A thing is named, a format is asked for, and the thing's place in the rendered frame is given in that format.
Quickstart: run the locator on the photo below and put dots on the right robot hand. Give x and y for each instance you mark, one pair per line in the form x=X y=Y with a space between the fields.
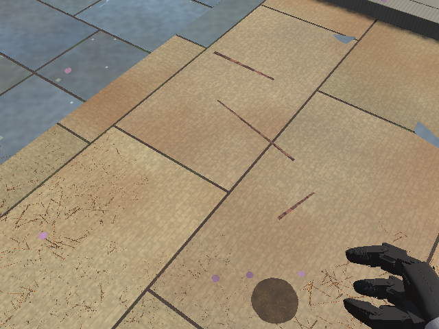
x=416 y=297

